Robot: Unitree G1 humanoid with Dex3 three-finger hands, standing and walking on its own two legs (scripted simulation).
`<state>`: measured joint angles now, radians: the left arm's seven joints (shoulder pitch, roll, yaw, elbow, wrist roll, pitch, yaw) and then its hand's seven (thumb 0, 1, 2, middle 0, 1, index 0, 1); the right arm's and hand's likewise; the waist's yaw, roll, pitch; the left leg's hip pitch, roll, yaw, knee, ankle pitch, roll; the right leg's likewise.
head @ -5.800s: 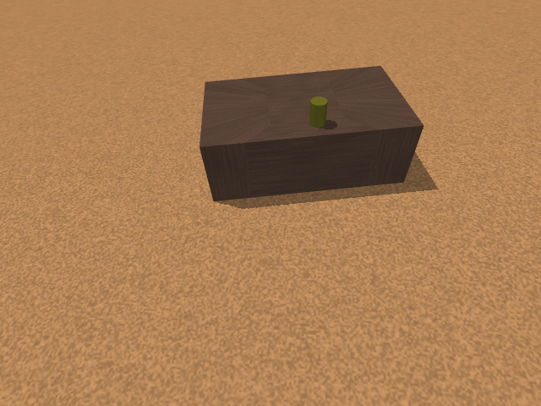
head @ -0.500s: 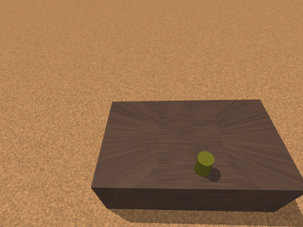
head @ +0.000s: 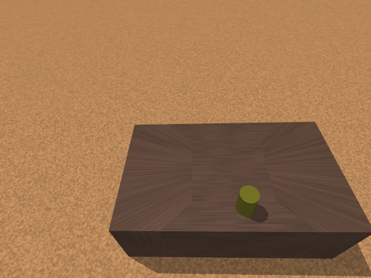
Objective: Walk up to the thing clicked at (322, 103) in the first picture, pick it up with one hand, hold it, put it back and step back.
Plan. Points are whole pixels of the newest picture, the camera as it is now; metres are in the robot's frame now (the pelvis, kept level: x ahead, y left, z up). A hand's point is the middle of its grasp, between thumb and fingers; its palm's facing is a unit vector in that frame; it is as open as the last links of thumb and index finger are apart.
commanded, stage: stand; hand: right
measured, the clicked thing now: (247, 201) +0.49 -0.18 -0.36
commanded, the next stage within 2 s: go down in 1.80 s
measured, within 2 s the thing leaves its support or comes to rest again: neither
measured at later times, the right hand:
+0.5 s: hand out of the picture +0.07 -0.25 -0.16, palm faces -0.01 +0.94 -0.34, open 7.4 cm
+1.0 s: hand out of the picture +0.09 -0.25 -0.16, palm faces -0.01 +0.94 -0.34, open 7.4 cm
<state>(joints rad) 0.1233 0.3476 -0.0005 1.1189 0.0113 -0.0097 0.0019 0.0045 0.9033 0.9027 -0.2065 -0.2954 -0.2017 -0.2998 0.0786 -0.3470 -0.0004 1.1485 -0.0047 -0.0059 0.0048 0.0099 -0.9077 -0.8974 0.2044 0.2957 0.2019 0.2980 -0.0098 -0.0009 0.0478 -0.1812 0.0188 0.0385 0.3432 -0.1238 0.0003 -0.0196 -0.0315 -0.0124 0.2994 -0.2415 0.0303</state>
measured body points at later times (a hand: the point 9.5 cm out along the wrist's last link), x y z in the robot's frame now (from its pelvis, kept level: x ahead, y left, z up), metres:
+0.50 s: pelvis +0.00 +0.00 +0.00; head +0.01 +0.00 +0.45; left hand +0.06 +0.31 -0.14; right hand +0.07 -0.30 -0.13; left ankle +0.04 +0.12 -0.75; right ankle -0.05 -0.14 -0.75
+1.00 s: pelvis +0.01 +0.00 +0.00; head +0.02 +0.00 +0.45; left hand +0.08 +0.30 -0.13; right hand +0.09 -0.30 -0.13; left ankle +0.04 +0.12 -0.75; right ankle -0.05 -0.14 -0.75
